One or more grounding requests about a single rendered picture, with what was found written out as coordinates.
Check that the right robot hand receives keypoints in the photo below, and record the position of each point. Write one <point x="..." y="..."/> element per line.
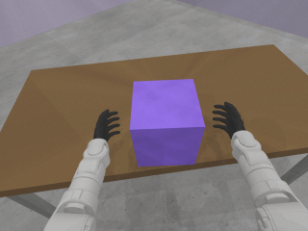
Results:
<point x="233" y="119"/>

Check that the left robot upper arm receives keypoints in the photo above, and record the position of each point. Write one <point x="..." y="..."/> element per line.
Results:
<point x="71" y="222"/>

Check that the right robot forearm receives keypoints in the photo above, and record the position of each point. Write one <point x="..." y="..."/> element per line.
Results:
<point x="266" y="187"/>

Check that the table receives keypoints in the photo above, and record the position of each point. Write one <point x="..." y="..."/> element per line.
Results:
<point x="53" y="119"/>

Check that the right robot upper arm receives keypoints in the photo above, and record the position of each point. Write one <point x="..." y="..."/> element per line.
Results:
<point x="287" y="216"/>

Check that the left robot forearm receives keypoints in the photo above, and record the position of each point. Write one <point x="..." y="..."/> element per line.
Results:
<point x="82" y="194"/>

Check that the carton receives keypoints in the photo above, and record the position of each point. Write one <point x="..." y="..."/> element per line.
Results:
<point x="166" y="123"/>

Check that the left robot hand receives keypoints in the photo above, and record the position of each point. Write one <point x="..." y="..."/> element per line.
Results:
<point x="102" y="129"/>

